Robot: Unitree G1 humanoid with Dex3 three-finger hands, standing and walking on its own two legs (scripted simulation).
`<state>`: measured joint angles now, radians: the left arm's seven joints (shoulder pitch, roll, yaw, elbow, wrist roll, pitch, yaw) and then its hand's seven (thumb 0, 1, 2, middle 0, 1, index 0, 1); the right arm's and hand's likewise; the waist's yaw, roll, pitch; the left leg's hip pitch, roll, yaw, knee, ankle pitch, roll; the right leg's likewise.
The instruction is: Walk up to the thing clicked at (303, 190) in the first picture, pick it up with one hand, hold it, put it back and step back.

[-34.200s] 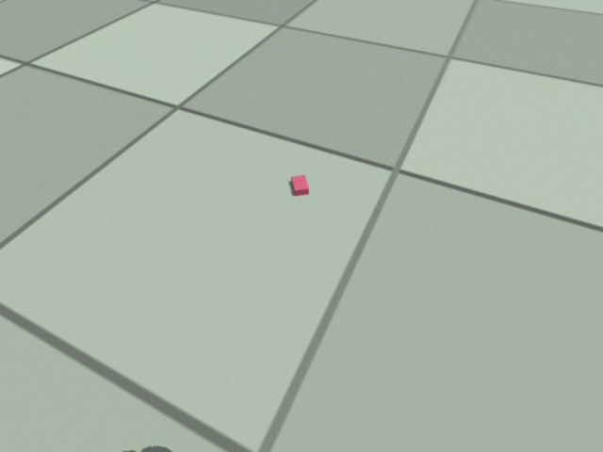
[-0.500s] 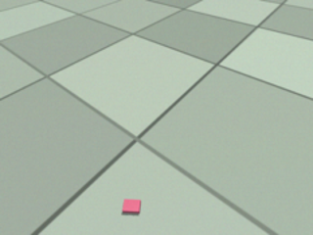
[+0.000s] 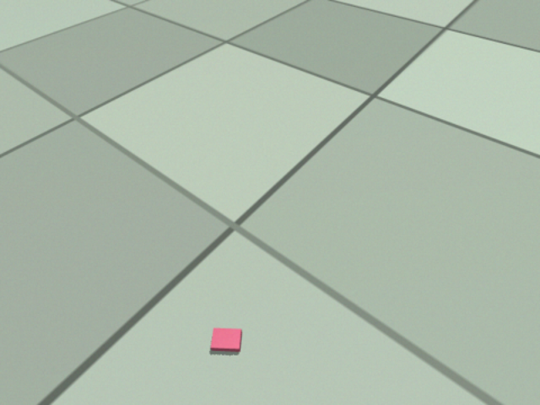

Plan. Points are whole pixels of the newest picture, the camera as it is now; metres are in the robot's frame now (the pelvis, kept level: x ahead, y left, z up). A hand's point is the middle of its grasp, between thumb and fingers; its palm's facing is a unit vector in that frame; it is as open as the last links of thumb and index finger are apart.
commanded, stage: step back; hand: left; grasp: from above
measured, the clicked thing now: (226, 339) +0.44 +0.20 -0.76
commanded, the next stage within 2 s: none
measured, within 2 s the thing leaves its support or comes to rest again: neither
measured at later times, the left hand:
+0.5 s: hand out of the picture +0.07 +0.30 -0.17, palm faces -0.05 -0.93 -0.35, open 7.4 cm
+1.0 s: hand out of the picture -0.06 +0.28 -0.15, palm faces -0.09 -0.91 -0.41, open 7.4 cm
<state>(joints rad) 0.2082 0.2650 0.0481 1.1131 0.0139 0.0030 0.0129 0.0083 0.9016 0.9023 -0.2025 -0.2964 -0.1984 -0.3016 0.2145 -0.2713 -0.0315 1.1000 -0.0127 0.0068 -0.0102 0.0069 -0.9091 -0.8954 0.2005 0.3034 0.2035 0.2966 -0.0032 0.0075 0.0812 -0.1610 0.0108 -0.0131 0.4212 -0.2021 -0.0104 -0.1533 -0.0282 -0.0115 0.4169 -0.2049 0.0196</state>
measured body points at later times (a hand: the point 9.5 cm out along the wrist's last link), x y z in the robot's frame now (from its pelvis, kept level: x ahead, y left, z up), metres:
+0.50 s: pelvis -0.09 +0.04 -0.01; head -0.01 +0.07 +0.43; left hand +0.08 +0.35 -0.15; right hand -0.03 -0.28 -0.12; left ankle -0.08 +0.13 -0.74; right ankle -0.06 -0.11 -0.68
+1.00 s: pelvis -0.19 +0.03 -0.01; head -0.13 +0.01 +0.43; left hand -0.05 +0.33 -0.12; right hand -0.11 -0.29 -0.14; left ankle -0.22 +0.16 -0.67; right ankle -0.17 -0.08 -0.74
